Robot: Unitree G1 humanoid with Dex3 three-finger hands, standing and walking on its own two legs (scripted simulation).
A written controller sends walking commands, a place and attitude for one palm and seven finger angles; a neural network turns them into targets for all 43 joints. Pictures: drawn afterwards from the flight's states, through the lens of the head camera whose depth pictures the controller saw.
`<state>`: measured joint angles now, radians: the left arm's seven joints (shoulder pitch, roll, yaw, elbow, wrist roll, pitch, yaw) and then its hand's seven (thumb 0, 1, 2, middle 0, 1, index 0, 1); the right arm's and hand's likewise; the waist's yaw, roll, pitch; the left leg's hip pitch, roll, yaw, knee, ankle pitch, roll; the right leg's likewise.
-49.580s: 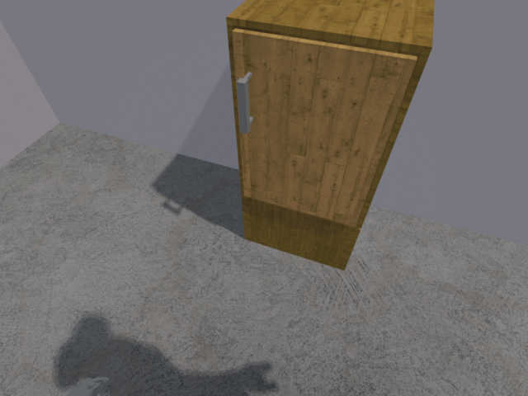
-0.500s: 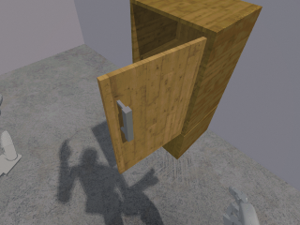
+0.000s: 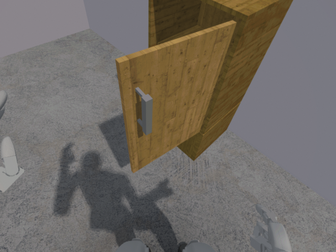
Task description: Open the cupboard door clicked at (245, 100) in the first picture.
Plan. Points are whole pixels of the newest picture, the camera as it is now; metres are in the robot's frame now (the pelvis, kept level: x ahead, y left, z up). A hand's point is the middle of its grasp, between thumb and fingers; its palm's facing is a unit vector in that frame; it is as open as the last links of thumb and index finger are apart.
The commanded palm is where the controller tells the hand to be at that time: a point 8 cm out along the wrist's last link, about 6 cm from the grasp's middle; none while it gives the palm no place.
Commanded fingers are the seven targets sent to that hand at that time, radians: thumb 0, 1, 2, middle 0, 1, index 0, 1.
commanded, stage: step back with the hand held close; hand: left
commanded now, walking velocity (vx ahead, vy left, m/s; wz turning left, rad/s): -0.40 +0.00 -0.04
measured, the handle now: (143, 112) +0.49 +0.09 +0.01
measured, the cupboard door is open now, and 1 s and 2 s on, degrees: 82 82 82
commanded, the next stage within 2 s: stop stepping back and stand still in 0.44 s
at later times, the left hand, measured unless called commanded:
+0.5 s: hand (15, 214) +0.15 +0.21 +0.19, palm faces +0.20 -0.84 -0.51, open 7.4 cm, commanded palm +0.07 +0.27 +0.20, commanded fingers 0.00 0.90 0.90 -0.20 -0.30 -0.20 -0.30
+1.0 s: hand out of the picture +0.03 +0.24 +0.19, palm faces +0.35 -0.79 -0.51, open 7.4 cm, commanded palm -0.03 +0.28 +0.20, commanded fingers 0.00 0.90 0.90 -0.20 -0.30 -0.20 -0.30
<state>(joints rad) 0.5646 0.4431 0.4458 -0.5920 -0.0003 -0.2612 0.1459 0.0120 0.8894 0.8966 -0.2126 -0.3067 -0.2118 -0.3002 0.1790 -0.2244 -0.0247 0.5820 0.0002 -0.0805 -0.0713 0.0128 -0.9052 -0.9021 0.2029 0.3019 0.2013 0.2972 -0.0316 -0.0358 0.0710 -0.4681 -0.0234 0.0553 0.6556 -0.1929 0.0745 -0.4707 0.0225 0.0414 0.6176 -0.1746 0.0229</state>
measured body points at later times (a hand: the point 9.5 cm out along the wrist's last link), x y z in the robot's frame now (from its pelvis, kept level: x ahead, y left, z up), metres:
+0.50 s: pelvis -0.09 -0.01 +0.01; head -0.07 +0.02 +0.46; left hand +0.13 +0.26 +0.22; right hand +0.06 -0.27 -0.05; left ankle +0.09 +0.06 -0.72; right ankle -0.16 -0.13 -0.71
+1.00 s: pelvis -0.18 -0.01 +0.02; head -0.18 +0.00 +0.47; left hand +0.00 +0.28 +0.22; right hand -0.02 -0.22 -0.06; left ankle -0.11 +0.11 -0.71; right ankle -0.18 -0.10 -0.72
